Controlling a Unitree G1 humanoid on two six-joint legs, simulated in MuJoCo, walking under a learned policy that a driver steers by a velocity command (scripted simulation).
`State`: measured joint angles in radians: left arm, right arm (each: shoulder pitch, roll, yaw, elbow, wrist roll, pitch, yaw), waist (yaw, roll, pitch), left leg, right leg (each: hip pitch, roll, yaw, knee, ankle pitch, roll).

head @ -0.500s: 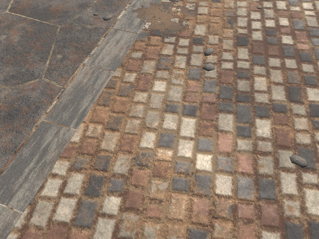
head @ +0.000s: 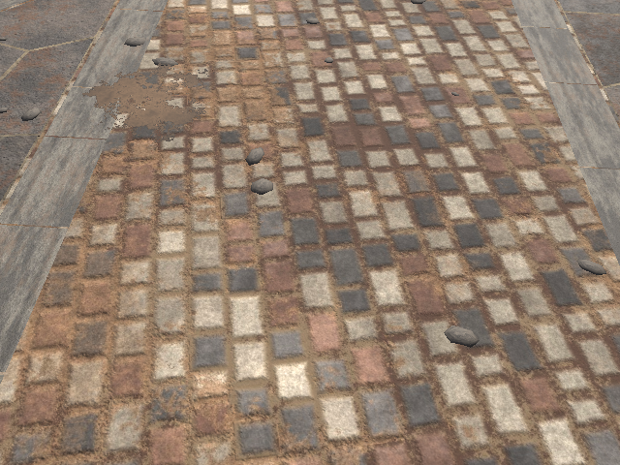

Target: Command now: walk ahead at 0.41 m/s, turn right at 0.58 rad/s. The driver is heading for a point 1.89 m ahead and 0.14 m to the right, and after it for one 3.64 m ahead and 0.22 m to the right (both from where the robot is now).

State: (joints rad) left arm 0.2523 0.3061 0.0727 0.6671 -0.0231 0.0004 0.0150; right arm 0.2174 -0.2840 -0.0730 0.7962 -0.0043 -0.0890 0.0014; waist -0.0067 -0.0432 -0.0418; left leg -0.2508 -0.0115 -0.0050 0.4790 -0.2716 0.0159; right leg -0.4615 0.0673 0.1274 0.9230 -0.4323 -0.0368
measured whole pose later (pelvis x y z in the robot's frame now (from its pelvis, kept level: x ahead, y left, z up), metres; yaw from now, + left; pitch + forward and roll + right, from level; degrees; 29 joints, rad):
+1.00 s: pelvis +0.53 -0.11 -0.01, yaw -19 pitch +2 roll -1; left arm 0.35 0.30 0.05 0.81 -0.02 -0.06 0.00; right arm 0.14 -0.28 -0.04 0.74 0.00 -0.10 0.04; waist 0.02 -0.02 0.04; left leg -0.43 -0.01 0.05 0.56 -0.15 0.05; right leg -0.27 0.02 0.07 1.10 -0.47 -0.03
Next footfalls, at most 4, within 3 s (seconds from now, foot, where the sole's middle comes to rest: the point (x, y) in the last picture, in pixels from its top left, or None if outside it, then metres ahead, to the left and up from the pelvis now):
0.38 right None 0.31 -0.19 -0.78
0.90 left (338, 400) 0.68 -0.07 -0.78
1.44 right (460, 325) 0.89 -0.39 -0.78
1.98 left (371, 231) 1.21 -0.18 -0.78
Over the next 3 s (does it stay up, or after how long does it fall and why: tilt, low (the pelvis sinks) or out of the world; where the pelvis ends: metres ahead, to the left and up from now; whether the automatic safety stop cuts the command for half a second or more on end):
stays up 1.58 -0.14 -0.01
